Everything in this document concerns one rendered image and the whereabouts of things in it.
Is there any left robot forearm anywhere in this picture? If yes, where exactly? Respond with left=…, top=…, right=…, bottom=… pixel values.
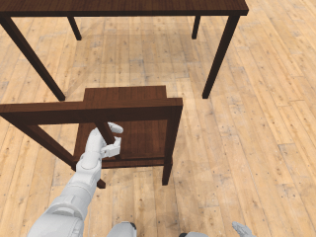
left=27, top=151, right=102, bottom=237

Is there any table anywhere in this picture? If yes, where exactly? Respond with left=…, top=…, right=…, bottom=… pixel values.
left=0, top=0, right=249, bottom=102

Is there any left robot hand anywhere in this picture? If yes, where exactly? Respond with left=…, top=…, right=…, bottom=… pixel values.
left=85, top=122, right=123, bottom=159

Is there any right robot hand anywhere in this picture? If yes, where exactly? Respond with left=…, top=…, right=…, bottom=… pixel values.
left=232, top=221, right=257, bottom=237

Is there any chair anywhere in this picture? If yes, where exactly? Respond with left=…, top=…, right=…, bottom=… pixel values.
left=0, top=85, right=184, bottom=189

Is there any left robot upper arm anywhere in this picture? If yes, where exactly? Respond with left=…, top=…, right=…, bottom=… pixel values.
left=30, top=213, right=85, bottom=237

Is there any left robot thigh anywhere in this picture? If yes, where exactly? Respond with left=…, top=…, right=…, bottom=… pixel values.
left=107, top=222, right=137, bottom=237

